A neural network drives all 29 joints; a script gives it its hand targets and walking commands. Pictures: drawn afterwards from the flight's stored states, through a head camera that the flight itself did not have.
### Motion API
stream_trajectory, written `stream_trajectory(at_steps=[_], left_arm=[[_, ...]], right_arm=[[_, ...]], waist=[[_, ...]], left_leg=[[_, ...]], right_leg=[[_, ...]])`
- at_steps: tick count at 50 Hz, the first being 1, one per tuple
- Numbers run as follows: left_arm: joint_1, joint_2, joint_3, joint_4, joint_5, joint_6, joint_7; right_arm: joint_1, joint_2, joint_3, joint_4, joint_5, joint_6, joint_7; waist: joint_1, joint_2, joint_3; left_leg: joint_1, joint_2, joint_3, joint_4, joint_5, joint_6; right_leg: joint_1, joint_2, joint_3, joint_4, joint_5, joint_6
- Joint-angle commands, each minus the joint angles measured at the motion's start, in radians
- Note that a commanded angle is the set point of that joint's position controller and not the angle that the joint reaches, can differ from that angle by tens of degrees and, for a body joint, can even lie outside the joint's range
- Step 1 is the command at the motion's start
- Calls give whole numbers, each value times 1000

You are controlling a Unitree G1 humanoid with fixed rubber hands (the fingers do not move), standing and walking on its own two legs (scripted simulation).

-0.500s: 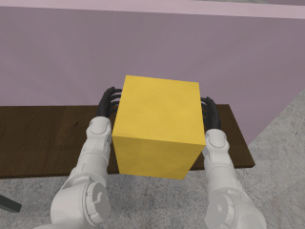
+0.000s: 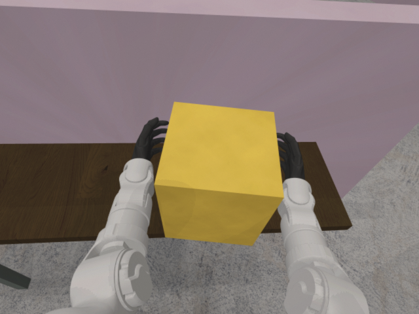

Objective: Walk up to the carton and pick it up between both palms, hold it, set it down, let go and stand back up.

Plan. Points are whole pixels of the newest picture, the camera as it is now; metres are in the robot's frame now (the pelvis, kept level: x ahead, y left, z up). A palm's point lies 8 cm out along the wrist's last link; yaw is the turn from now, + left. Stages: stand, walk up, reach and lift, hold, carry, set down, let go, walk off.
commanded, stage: reach and lift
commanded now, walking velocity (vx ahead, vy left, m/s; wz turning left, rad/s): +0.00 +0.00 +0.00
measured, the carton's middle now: (215, 178) +0.40 -0.01 -0.01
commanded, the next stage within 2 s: none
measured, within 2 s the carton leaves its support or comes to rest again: leaves its support in 0.56 s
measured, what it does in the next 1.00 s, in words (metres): stands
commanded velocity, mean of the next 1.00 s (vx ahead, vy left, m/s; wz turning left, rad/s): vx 0.00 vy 0.00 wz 0.00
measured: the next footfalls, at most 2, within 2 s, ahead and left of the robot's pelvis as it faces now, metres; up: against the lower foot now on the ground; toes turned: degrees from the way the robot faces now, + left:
none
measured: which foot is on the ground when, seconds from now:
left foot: down 0.00-1.00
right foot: down 0.00-1.00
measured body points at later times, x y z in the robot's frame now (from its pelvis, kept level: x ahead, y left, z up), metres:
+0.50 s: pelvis +0.00 +0.00 +0.00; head +0.04 +0.02 +0.45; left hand +0.41 +0.15 +0.06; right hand +0.39 -0.16 +0.06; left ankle +0.01 +0.11 -0.75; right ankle -0.03 -0.11 -0.75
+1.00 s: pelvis -0.02 +0.00 +0.00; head -0.03 +0.04 +0.45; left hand +0.39 +0.16 +0.12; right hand +0.37 -0.14 +0.11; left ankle +0.01 +0.11 -0.75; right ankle -0.03 -0.11 -0.75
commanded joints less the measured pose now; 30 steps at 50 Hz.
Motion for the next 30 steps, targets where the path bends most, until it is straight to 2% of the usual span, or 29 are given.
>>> stream_trajectory(at_steps=[1,3,5,7,8,11,12,14,15,19,20,21,22,23,25,26,27,28,30], left_arm=[[-422,-472,-227,37,18,-7,-90],[-427,-469,-227,25,13,-10,-87],[-423,-465,-229,8,13,-14,-86],[-430,-466,-227,14,17,-11,-90],[-418,-466,-230,15,14,-11,-90],[-441,-477,-260,-4,6,-8,-83],[-424,-491,-285,-24,-2,-7,-76],[-427,-484,-287,-8,-6,4,-75],[-413,-488,-288,-12,-11,3,-75],[-414,-509,-339,-64,-36,7,-74],[-416,-497,-333,-47,-38,11,-77],[-422,-501,-346,-64,-49,9,-80],[-414,-504,-349,-68,-53,9,-81],[-417,-506,-366,-77,-62,13,-83],[-396,-508,-376,-77,-66,19,-85],[-433,-514,-390,-89,-77,21,-85],[-444,-512,-400,-113,-85,21,-82],[-431,-517,-405,-111,-87,27,-82],[-447,-527,-433,-129,-104,37,-80]], right_arm=[[-533,457,288,-19,-41,-73,116],[-524,465,287,-10,-41,-69,118],[-508,473,310,-18,-33,-68,120],[-514,474,310,-8,-31,-65,117],[-517,470,326,-25,-22,-72,117],[-530,457,313,-11,-14,-75,113],[-515,452,323,-13,-9,-79,114],[-549,447,337,-28,0,-78,110],[-552,454,365,-49,14,-81,108],[-548,447,401,-32,47,-86,101],[-556,444,418,-35,57,-80,97],[-552,458,433,-44,62,-81,92],[-554,461,449,-55,71,-83,89],[-564,466,465,-68,79,-85,85],[-560,465,496,-69,105,-84,79],[-591,462,500,-69,110,-83,78],[-592,465,510,-75,122,-82,79],[-570,465,511,-64,125,-73,79],[-604,467,529,-95,144,-66,75]], waist=[[9,45,-411],[9,36,-416],[14,28,-441],[9,41,-420],[20,40,-436],[11,74,-441],[6,76,-469],[15,65,-461],[25,55,-469],[2,61,-485],[10,43,-471],[0,30,-494],[10,40,-502],[2,35,-519],[11,39,-520],[6,45,-522],[16,49,-519],[5,47,-509],[3,38,-519]], left_leg=[[236,1,54,27,275,-33],[236,3,51,18,260,-29],[240,-1,55,17,274,-26],[210,-4,53,10,246,-21],[211,-4,55,13,259,-23],[257,4,46,19,282,-41],[299,9,46,35,341,-50],[304,7,46,47,354,-45],[293,3,49,46,357,-38],[308,4,37,53,417,-49],[291,1,41,49,384,-42],[284,-1,40,45,379,-37],[269,-6,39,43,379,-37],[258,-6,36,39,372,-36],[235,-11,35,35,371,-36],[232,-7,30,31,358,-39],[238,-7,29,33,365,-43],[250,-7,29,28,367,-42],[273,-6,25,35,370,-44]], right_leg=[[77,4,-82,15,374,44],[76,3,-82,13,360,44],[102,0,-77,16,398,48],[116,-6,-73,25,414,51],[126,-6,-74,28,423,49],[79,1,-86,18,386,39],[58,9,-91,14,389,33],[45,12,-89,0,366,31],[69,10,-84,6,400,33],[103,13,-87,19,492,39],[113,10,-78,11,471,38],[135,7,-76,19,513,44],[162,2,-71,26,551,49],[185,-1,-66,31,575,50],[212,-5,-61,39,617,52],[203,-5,-63,37,590,50],[199,-4,-65,36,577,47],[202,-3,-62,26,559,47],[192,2,-64,16,540,43]])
